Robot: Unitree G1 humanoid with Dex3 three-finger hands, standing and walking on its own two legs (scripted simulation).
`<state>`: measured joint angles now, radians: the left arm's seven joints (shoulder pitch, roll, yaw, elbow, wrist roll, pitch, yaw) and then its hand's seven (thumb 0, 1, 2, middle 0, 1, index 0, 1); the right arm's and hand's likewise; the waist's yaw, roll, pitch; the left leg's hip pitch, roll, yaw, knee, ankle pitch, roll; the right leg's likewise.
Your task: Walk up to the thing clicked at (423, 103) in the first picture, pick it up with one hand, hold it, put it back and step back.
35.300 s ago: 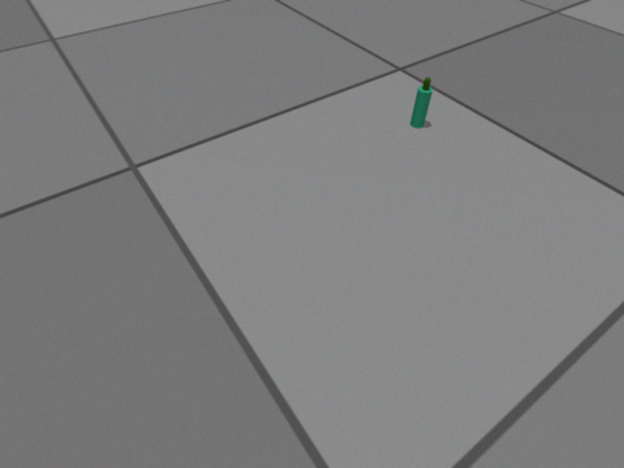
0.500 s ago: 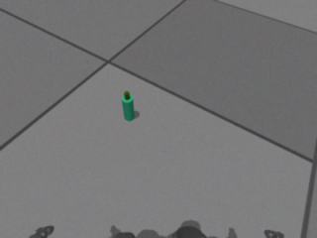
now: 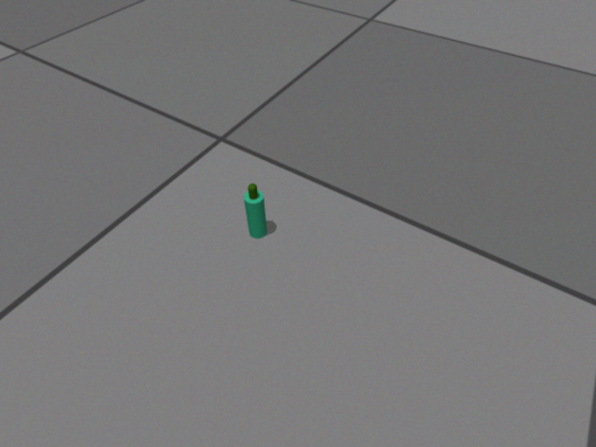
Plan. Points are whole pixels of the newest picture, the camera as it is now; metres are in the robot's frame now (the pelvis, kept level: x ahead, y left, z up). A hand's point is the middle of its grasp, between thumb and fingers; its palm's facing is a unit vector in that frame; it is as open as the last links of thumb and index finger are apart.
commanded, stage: step back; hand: left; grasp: from the side
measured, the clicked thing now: (255, 209) +1.05 +0.22 -0.62
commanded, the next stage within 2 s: stand in 0.60 s
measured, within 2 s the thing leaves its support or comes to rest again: neither
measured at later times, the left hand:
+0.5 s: hand out of the picture +0.14 +0.25 -0.15, palm faces +0.04 -0.93 -0.36, open 7.4 cm
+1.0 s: hand out of the picture +0.14 +0.25 -0.14, palm faces +0.00 -0.95 -0.33, open 7.4 cm
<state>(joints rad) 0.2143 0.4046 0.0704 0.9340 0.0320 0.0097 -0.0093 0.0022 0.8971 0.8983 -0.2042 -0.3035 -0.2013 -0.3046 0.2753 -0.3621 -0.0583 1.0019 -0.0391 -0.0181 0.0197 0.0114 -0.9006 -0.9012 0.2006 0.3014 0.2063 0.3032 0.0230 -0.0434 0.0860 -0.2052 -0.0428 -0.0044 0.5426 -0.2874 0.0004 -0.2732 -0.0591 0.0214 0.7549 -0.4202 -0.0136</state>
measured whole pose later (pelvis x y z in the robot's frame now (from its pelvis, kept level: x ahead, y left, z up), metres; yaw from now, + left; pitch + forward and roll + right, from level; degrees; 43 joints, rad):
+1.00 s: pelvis +0.05 +0.00 +0.02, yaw +1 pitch -3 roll +0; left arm 0.07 0.35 -0.01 1.13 0.01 -0.01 -0.01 0.00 0.90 0.90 -0.20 -0.30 -0.20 -0.30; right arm 0.05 -0.34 -0.01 1.10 0.00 -0.02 0.01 0.01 -0.90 -0.90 0.20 0.30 0.21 0.30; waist 0.01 -0.01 0.07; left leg -0.07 0.00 0.01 0.35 -0.22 0.00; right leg -0.13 -0.05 -0.03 0.35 -0.16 0.03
